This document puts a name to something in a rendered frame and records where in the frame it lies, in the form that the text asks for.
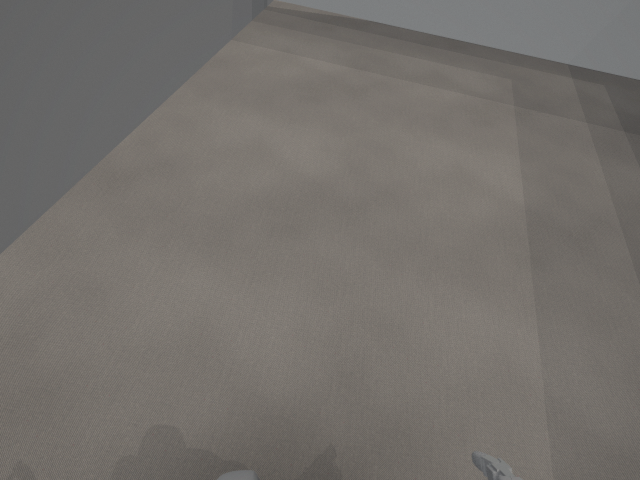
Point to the right robot hand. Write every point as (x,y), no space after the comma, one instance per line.
(494,469)

